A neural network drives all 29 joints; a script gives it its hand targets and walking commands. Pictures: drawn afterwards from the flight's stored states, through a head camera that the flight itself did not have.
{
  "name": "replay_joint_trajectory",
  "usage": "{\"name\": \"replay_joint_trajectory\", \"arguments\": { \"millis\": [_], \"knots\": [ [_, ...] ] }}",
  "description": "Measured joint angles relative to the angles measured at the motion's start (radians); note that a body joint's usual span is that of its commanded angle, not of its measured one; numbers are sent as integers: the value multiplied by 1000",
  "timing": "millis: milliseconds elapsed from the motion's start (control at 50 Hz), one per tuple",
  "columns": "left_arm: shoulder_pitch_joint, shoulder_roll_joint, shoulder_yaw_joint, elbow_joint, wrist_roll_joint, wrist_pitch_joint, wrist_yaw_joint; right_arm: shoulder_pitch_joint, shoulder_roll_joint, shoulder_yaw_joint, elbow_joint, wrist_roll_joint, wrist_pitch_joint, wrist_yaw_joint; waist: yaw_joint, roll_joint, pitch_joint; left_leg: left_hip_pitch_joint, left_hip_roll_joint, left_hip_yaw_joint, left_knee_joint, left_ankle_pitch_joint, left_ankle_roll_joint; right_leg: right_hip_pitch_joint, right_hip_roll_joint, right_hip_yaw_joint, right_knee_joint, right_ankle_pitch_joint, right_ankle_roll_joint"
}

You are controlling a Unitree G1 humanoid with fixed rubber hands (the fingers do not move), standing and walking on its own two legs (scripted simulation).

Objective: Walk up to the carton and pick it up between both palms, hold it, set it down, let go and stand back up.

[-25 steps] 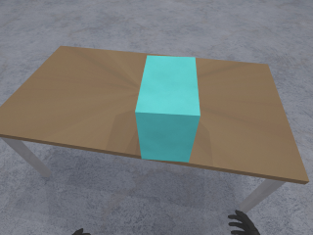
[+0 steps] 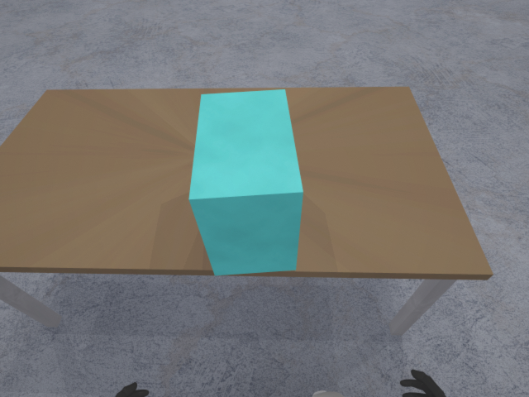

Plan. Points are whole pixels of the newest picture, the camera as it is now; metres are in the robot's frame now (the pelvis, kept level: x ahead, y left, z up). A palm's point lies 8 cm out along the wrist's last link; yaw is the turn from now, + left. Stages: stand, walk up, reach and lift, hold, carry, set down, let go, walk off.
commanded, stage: walk up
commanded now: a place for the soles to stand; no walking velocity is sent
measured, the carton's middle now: (249, 183) +0.56 +0.04 -0.06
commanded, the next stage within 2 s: none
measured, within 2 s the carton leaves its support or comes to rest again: neither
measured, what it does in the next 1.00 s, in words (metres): steps to the left: left foot, then right foot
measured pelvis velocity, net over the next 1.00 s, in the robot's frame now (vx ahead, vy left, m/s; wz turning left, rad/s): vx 0.07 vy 0.09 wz -0.09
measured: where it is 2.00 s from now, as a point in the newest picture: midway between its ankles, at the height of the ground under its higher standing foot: outside the picture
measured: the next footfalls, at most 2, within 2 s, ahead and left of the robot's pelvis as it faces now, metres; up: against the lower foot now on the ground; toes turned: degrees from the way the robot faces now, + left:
left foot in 0.84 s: +0.15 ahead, +0.22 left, +0.00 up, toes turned -3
right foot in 1.00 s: +0.10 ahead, -0.05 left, +0.00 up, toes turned -5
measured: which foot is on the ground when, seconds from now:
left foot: down 0.00-0.60, up 0.62-0.82, down 0.84-1.00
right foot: down 0.00-0.86, up 0.88-0.98, down 1.00-1.00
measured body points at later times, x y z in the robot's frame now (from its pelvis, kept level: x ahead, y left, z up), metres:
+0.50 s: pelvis +0.00 +0.02 +0.00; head +0.03 +0.01 +0.45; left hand +0.12 +0.27 -0.11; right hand +0.08 -0.24 -0.13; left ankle +0.02 +0.08 -0.72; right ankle +0.03 -0.12 -0.70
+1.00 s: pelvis +0.07 +0.09 -0.01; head +0.08 +0.11 +0.44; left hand +0.19 +0.33 -0.15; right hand +0.13 -0.15 -0.13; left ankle +0.11 +0.22 -0.72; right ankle +0.05 -0.05 -0.71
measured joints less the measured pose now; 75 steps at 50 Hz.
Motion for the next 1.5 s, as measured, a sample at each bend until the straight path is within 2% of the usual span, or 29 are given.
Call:
{"name": "replay_joint_trajectory", "arguments": {
  "millis": [160,280,360,400,440,480,520,560,580,600,640,680,740,800,840,860,900,940,980,1000,1020,1060,1200,1500],
  "knots": [
    [-12,19,8,-19,2,8,7,-7,5,5,-2,8,5,-5,2,-21,7,8,16,36,49,-39,4,-17,15,28,65,-31,-11],
    [-11,8,4,-22,-2,9,9,-11,-10,-3,-7,5,28,3,-4,2,15,-2,30,30,93,-63,-5,-18,24,22,86,-44,-3],
    [-6,-5,3,-19,-5,18,13,-8,-24,-13,-22,1,25,11,4,24,19,-20,-21,-29,73,-48,-5,-23,24,33,54,-23,3],
    [0,0,3,-13,-4,23,13,-4,-18,-12,-23,3,9,10,4,22,19,-13,-31,-23,42,-31,24,-22,23,48,30,-6,11],
    [4,9,5,-9,-2,27,10,11,-5,-6,-21,6,-9,4,3,9,14,-7,-34,-10,21,-24,30,-31,23,53,40,-22,-7],
    [5,17,12,-5,5,30,12,22,7,0,-11,9,-18,-6,7,0,17,3,-24,2,20,-29,29,-42,20,13,101,-123,-17],
    [18,16,17,2,14,24,21,35,12,8,-5,-1,-14,-2,11,-6,18,17,-10,22,24,-40,24,-35,8,-46,116,-179,-45],
    [47,10,21,11,16,12,25,50,10,11,-4,-13,-4,6,10,-12,9,25,2,44,41,-61,19,-4,-5,-85,62,-116,-71],
    [60,4,22,18,16,6,24,58,5,10,-3,-20,0,10,4,-4,7,25,10,44,61,-77,17,5,-1,-89,46,-45,-68],
    [71,-6,23,23,16,3,23,69,-2,9,-1,-25,6,15,-4,9,3,19,17,30,91,-109,8,12,3,-99,48,-28,-58],
    [92,-21,20,26,12,2,34,102,-18,3,-7,-34,23,26,-9,34,-16,-34,-6,-61,202,-225,-33,20,1,-122,51,-58,-47],
    [103,-29,22,33,14,-2,54,122,-32,-6,-14,-36,32,32,3,50,-18,-87,-24,-148,328,-267,-58,39,-5,-129,34,-72,-44],
    [106,-29,36,47,31,-14,66,123,-40,-18,-19,-36,17,34,17,55,-1,-134,-12,-229,390,-224,-89,76,-24,-127,-8,-60,-17],
    [93,-20,46,49,43,-18,52,122,-33,-30,-24,-26,-11,32,28,47,13,-127,17,-280,272,-137,-101,110,-54,-125,-35,-59,13],
    [77,-7,49,47,50,-10,32,122,-20,-34,-27,-13,-36,28,34,29,17,-69,29,-286,81,24,-91,107,-77,-112,3,-88,25],
    [62,5,51,52,53,-3,22,116,-4,-36,-23,-9,-50,24,34,0,25,-55,10,-268,65,51,-89,94,-101,-93,50,-116,19],
    [33,25,47,63,45,20,7,116,35,-30,-26,-5,-62,12,32,-51,27,-56,-21,-236,110,-2,-84,67,-111,-47,133,-204,3],
    [8,35,40,70,32,43,3,124,67,-18,-29,11,-61,1,17,-66,16,-57,-27,-240,133,-41,-77,55,-83,-57,176,-291,1],
    [-17,39,32,79,23,49,2,123,93,-4,-26,16,-56,-7,12,-82,15,-42,-28,-239,121,-46,-76,59,-64,-88,161,-281,0],
    [-27,37,27,83,20,46,1,121,101,3,-27,15,-54,-9,11,-89,14,-35,-28,-237,111,-43,-76,66,-58,-104,125,-238,-4],
    [-40,31,21,90,20,41,0,118,104,7,-29,12,-55,-10,5,-86,16,-31,-29,-243,105,-40,-75,80,-52,-109,84,-141,-9],
    [-66,8,9,103,22,31,-5,108,98,8,-26,8,-57,-6,-3,-59,23,-23,-19,-270,90,-32,-75,116,-41,-135,21,-76,1],
    [-119,-9,-5,121,23,39,-19,49,68,-3,-42,11,-72,-12,2,-38,21,1,-17,-282,-4,23,-77,147,-38,-151,-76,-49,-3],
    [-125,2,-8,168,5,67,-34,71,33,-13,-15,10,-59,-25,-5,3,12,-4,-26,-359,-36,76,-95,170,-39,-228,-102,-27,-31]
  ]
}}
